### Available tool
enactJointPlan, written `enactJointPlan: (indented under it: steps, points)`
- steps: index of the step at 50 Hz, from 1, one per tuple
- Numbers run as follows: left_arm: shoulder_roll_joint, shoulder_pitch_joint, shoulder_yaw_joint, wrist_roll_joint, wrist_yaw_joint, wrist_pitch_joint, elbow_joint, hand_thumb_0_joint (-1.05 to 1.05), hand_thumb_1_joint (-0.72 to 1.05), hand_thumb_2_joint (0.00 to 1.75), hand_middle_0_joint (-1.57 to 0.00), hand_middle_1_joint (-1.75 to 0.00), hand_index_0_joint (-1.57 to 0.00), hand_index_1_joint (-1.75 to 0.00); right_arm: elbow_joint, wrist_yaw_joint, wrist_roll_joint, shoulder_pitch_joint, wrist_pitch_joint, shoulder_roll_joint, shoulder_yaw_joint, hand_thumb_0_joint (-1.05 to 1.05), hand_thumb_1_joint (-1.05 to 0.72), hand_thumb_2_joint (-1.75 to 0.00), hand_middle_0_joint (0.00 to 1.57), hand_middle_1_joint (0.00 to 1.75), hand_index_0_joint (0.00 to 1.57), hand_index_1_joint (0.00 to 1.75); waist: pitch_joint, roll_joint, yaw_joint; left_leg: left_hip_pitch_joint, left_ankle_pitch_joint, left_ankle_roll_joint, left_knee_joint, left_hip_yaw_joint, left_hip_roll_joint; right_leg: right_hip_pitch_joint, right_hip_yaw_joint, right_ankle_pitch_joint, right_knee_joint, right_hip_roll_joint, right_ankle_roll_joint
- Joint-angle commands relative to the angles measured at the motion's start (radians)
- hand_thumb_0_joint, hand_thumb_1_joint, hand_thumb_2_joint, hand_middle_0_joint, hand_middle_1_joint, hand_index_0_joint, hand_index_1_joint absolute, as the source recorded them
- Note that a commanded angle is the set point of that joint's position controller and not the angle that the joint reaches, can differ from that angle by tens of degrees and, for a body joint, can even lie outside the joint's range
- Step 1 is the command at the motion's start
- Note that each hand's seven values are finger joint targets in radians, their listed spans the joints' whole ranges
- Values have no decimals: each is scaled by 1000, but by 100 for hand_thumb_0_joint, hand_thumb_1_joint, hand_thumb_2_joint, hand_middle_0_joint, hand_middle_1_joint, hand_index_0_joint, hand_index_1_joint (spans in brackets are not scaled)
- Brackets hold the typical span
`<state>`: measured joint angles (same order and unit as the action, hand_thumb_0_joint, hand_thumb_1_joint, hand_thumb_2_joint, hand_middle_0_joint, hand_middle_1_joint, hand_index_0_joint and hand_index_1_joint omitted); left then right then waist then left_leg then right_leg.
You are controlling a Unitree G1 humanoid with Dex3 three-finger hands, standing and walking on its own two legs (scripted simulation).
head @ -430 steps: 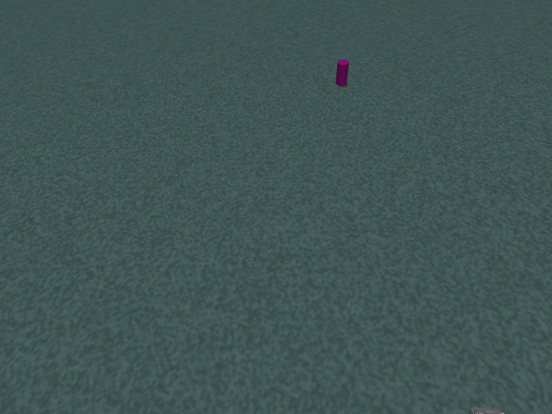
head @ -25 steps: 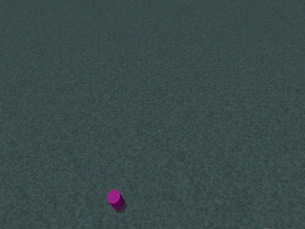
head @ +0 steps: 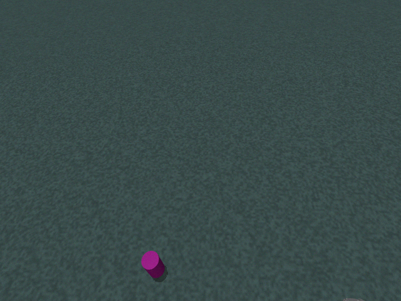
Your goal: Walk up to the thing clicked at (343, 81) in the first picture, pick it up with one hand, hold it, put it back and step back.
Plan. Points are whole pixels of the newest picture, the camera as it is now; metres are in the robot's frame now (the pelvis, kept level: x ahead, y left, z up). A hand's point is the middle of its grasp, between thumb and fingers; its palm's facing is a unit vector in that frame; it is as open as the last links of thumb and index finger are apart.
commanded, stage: stand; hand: left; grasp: from the side
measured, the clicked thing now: (153, 264) +0.37 +0.28 -0.71
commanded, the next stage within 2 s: go down in 0.82 s
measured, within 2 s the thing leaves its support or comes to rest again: neither
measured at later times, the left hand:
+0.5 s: hand out of the picture +0.07 +0.25 -0.16, palm faces -0.02 -0.94 -0.35, open 7.3 cm
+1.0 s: hand out of the picture +0.09 +0.25 -0.16, palm faces +0.03 -0.94 -0.34, open 7.6 cm
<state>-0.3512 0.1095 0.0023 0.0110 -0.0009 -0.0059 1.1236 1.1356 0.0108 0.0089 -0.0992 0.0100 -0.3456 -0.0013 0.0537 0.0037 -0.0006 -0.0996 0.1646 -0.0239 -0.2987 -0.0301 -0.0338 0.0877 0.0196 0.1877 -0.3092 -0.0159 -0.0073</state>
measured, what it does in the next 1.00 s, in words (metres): stands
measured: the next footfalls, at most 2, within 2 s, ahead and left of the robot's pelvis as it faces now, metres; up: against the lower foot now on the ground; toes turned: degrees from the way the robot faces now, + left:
none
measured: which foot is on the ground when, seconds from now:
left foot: down 0.00-1.00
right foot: down 0.00-1.00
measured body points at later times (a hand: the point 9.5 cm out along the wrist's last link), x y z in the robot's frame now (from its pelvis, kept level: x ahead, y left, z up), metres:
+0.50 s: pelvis +0.00 +0.00 +0.00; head +0.01 +0.00 +0.45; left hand +0.07 +0.30 -0.13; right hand +0.07 -0.30 -0.14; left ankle +0.00 +0.13 -0.75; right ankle -0.01 -0.12 -0.75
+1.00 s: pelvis +0.00 +0.00 +0.00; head +0.03 +0.00 +0.45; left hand +0.09 +0.30 -0.13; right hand +0.08 -0.30 -0.14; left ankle +0.00 +0.13 -0.75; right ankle -0.01 -0.12 -0.75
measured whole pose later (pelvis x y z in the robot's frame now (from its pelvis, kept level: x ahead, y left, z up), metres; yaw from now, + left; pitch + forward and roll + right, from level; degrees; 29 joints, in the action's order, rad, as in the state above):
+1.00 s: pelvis +0.00 +0.00 +0.00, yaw +1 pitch +0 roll +0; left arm -0.33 0.09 0.03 -0.01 -0.01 -0.02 1.07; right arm 1.01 -0.02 -0.03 -0.16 0.03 -0.34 0.00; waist 0.05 0.01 -0.01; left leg -0.18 0.19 -0.02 -0.37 -0.01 -0.03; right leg 0.16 0.03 0.22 -0.37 -0.02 -0.01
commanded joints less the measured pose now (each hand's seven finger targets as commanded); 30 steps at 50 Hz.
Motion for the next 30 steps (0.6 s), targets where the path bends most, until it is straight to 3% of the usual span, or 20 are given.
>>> enactJointPlan:
  steps: [1, 8, 14, 26, 30]
  points:
    - [-217, -33, 36, -2, -9, -27, -55, 0, 90, 90, -20, -30, -20, -30, -59, -15, 0, 39, 17, -214, -41, 0, -90, -90, 20, 30, 20, 30, -96, -12, -4, 47, -147, 31, 28, 81, -113, 12, -90, -179, 51, -122, 25]
    - [-218, -37, 36, -4, -9, -25, -58, 0, 90, 90, -20, -30, -20, -30, -56, -17, 2, 35, 17, -213, -39, 0, -90, -90, 20, 30, 20, 30, -89, 3, -1, 30, -162, 31, 26, 78, -112, 0, -92, -192, 47, -124, 27]
    - [-217, -27, 34, -2, -9, -24, -53, 0, 90, 90, -20, -30, -20, -30, -54, -15, 1, 27, 14, -211, -38, 0, -90, -90, 20, 30, 20, 30, -58, -12, -1, 7, -84, 31, 39, 85, -108, 23, -93, -103, 64, -119, 24]
    - [-218, -26, 36, -2, -9, -25, -56, 0, 90, 90, -20, -30, -20, -30, -58, -17, 0, 20, 17, -214, -39, 0, -90, -90, 20, 30, 20, 30, -72, -20, -3, 36, -141, 32, 34, 85, -112, 29, -91, -159, 49, -118, 27]
    - [-221, -30, 36, -2, -10, -25, -56, 0, 90, 90, -20, -30, -20, -30, -60, -16, 2, 17, 14, -213, -39, 0, -90, -90, 20, 30, 20, 30, -56, -17, -8, 13, -83, 34, 33, 82, -109, 31, -98, -112, 59, -121, 26]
